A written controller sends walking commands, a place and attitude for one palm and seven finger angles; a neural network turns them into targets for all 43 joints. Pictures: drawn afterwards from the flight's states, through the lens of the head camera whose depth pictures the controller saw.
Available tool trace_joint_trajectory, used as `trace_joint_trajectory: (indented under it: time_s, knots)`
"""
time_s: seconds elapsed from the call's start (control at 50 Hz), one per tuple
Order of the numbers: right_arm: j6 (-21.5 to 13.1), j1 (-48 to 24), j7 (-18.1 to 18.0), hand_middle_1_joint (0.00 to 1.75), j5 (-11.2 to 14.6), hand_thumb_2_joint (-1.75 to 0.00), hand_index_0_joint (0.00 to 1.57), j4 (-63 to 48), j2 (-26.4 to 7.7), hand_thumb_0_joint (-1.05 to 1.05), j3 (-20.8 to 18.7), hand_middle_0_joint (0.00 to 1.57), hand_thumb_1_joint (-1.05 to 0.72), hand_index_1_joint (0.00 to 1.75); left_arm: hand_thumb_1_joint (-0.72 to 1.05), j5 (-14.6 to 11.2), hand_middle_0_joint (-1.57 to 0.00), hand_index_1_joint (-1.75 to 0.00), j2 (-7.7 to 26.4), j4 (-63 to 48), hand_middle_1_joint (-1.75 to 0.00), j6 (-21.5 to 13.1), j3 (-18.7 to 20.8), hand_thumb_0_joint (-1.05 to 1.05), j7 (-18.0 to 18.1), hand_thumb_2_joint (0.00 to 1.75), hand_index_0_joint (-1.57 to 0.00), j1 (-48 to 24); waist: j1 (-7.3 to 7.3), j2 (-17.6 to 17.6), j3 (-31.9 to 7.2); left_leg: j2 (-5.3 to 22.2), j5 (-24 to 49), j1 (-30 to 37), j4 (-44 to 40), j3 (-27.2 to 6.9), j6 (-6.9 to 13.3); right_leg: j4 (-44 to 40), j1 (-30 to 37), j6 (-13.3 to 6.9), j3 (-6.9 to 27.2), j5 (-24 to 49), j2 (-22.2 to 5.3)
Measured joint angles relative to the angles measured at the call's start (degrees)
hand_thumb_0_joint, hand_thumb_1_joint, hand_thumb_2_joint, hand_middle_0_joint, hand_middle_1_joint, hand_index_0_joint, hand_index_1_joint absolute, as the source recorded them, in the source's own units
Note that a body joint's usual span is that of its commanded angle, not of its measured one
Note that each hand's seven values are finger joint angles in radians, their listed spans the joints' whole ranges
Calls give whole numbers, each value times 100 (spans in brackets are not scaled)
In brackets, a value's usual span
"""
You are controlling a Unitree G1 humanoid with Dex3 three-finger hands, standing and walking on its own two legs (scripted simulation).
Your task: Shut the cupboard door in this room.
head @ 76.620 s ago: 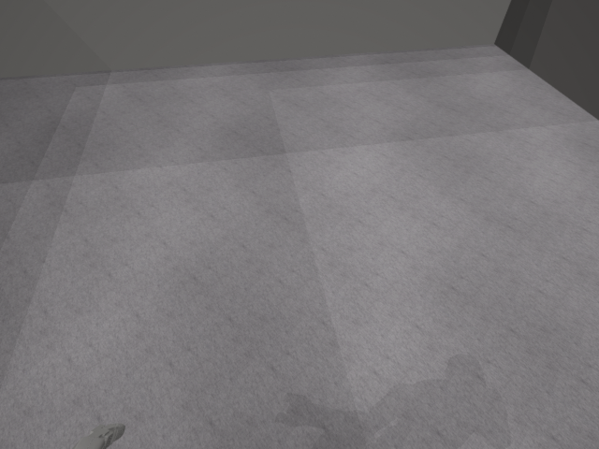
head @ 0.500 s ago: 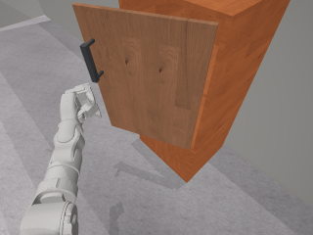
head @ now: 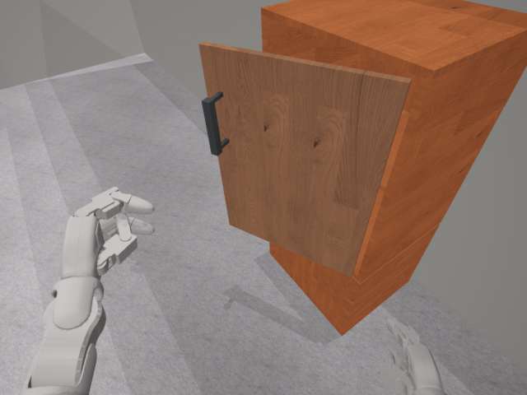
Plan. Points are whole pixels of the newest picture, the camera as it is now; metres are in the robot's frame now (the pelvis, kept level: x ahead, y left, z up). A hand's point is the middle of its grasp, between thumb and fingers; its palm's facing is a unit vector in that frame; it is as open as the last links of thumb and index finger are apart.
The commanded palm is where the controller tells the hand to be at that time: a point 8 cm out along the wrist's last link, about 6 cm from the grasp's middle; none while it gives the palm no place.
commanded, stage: draw the hand back to the body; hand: left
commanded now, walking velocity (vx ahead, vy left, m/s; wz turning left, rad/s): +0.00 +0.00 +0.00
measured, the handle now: (217, 124) +0.68 +0.18 +0.07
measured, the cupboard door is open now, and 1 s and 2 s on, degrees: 26 26 26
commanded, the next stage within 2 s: step back with the hand held close in 0.70 s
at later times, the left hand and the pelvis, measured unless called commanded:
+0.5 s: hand (52, 283) +0.19 +0.27 +0.16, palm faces +0.51 -0.76 -0.40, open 7.1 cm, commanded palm +0.15 +0.29 +0.18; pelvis +0.01 -0.01 +0.00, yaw +1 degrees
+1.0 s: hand (66, 266) +0.22 +0.26 +0.16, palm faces +0.41 -0.77 -0.49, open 7.4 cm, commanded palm +0.15 +0.30 +0.18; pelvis +0.02 +0.00 +0.00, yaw +1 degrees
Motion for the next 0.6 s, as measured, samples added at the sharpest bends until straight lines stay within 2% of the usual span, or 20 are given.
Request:
trace_joint_trajectory:
  time_s: [0.16, 0.36, 0.48, 0.6]
  knots:
    - [6, 184, 48, 30, -73, -90, 21, 160, 60, 1, 11, 21, -91, 30, 89, -25, -66, -80, 160, -1018, -80, -15, 493, 2, 22, 90, -67, 1151, 28, 95, -36, -23, 34, 246, -216, 22, -3, -214, 238, 9, 11, 38, -21]
    - [-118, 370, 12, 30, -90, -90, 21, 314, -50, 1, -175, 20, -91, 30, 89, -50, -39, -50, 380, -1830, -50, -72, 1191, 2, 84, 90, -39, 2417, 101, 130, -101, 10, -58, 329, -181, -7, -38, -248, 361, -19, -17, -28, 14]
    - [-285, 315, -49, 30, -97, -90, 20, 372, -164, 1, -259, 20, -91, 30, 89, 3, -27, -37, 236, -1775, -37, -105, 1173, 2, 177, 90, -28, 2300, 188, 153, -31, -15, -46, 319, -175, -73, -41, -220, 371, -25, -86, -55, -2]
    - [-353, 201, -69, 30, -124, -90, 20, 358, -96, 1, -239, 20, -91, 30, 89, 23, -22, -32, 184, -1735, -32, -73, 1026, 2, 159, 90, -23, 2164, 146, 62, -42, -6, -23, 321, -229, -58, -63, -180, 320, -50, -69, -79, 4]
